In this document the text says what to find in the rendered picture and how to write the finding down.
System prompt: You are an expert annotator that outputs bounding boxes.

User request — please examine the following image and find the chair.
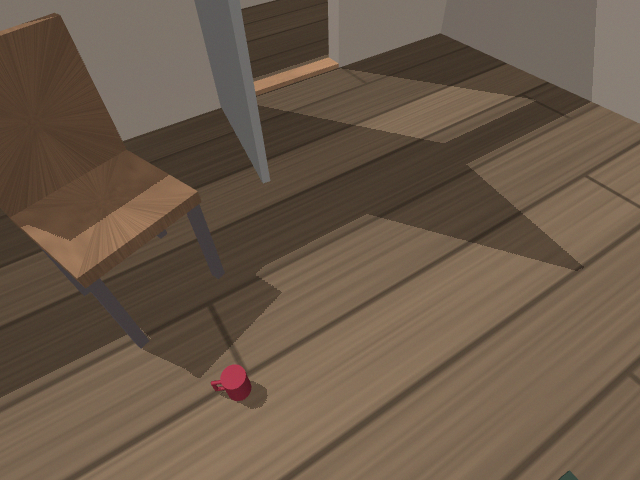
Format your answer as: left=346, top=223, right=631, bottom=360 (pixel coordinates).
left=0, top=13, right=225, bottom=348

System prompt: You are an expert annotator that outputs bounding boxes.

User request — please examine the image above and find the mug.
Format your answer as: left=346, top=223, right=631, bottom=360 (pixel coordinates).
left=211, top=364, right=251, bottom=401

